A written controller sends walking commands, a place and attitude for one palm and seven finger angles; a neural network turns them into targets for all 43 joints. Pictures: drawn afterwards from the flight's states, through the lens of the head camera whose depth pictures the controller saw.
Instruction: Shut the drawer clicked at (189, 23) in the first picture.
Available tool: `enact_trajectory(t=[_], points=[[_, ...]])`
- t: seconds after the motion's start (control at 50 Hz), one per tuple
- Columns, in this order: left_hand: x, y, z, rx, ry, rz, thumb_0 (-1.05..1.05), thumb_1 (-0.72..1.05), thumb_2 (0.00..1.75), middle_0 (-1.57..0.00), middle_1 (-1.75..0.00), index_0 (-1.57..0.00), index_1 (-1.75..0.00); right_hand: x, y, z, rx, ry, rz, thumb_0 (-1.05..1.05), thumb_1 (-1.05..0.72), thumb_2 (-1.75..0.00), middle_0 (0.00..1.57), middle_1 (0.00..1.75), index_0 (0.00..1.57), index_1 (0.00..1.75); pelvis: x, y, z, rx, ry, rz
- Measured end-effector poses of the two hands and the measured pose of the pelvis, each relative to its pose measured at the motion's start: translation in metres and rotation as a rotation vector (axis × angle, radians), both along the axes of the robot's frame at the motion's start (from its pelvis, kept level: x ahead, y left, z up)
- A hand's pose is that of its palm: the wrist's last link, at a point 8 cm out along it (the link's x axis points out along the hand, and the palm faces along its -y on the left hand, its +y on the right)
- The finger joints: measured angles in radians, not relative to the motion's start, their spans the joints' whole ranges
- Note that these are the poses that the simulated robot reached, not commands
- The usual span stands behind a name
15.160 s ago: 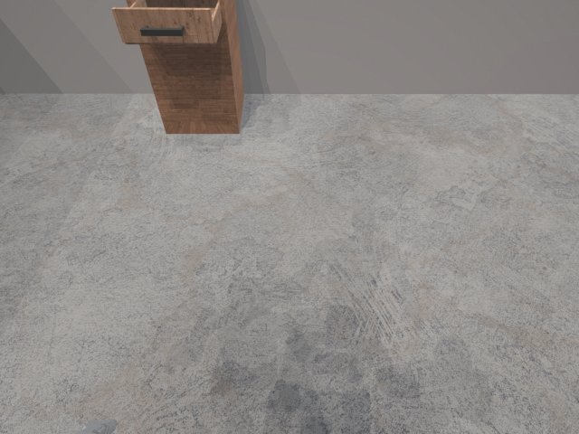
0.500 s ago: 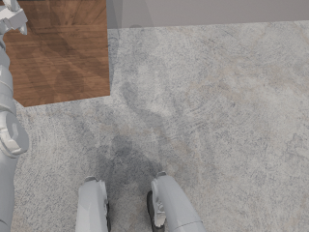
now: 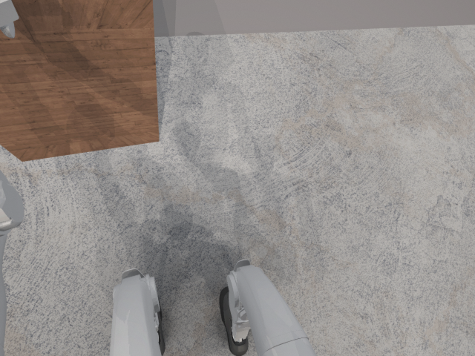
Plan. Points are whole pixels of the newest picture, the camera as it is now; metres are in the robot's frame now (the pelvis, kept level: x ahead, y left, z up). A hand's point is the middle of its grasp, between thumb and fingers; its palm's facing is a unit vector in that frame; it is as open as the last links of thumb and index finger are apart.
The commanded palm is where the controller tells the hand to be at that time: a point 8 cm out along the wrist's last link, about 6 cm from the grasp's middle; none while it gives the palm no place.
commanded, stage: pull the fist back off the drawer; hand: left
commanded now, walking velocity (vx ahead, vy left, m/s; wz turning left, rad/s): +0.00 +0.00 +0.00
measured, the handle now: out of the picture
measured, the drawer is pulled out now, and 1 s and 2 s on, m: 0.00 0.00 0.00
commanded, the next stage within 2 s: draw the hand back to the body in 0.74 s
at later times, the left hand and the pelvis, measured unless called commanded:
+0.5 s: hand (5, 2) +0.59 +0.23 +0.08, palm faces +0.12 -0.99 -0.03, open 3.1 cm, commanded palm +0.59 +0.23 +0.08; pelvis +0.01 +0.00 +0.00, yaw +0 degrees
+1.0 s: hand (1, 14) +0.56 +0.23 +0.09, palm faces +0.13 -0.99 -0.04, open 3.2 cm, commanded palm +0.51 +0.26 +0.12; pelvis +0.05 +0.00 +0.04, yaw +1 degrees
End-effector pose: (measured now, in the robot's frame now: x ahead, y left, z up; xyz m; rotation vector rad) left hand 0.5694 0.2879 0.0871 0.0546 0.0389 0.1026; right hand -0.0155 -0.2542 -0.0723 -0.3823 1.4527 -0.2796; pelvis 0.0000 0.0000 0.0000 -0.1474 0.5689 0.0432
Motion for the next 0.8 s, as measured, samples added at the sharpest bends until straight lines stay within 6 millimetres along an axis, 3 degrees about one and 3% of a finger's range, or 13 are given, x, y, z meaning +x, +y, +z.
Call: enact_trajectory(t=[0.52, 0.8], points=[[-0.003, -0.003, -0.004, -0.032, -0.008, 0.019, 0.03, 0.74, 0.95, -1.4, -1.6, -1.4, -1.6, 0.005, 0.006, 0.0, 0.052, 0.042, -0.004, 0.01, -0.91, -0.89, 0.2, 0.3, 0.21, 0.3, 0.007, 0.001, 0.005, 0.003, -0.006, 0.006], [-0.006, -0.011, -0.007, -0.04, 0.0, 0.027, -0.01, 0.85, 0.91, -1.4, -1.6, -1.4, -1.6, 0.036, 0.004, 0.003, 0.092, 0.009, -0.028, 0.01, -0.91, -0.89, 0.2, 0.3, 0.21, 0.3, 0.029, 0.0, 0.019, 0.025, -0.024, -0.013]])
